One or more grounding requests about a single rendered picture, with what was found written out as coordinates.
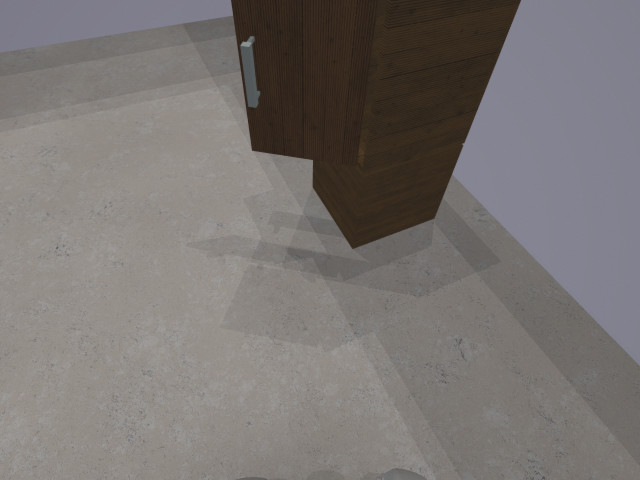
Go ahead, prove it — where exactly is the cupboard door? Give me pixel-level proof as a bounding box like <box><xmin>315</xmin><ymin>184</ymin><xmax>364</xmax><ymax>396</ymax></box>
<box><xmin>231</xmin><ymin>0</ymin><xmax>379</xmax><ymax>167</ymax></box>

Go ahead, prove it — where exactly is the handle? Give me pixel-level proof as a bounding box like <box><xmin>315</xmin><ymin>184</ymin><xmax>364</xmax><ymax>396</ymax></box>
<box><xmin>240</xmin><ymin>36</ymin><xmax>260</xmax><ymax>108</ymax></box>

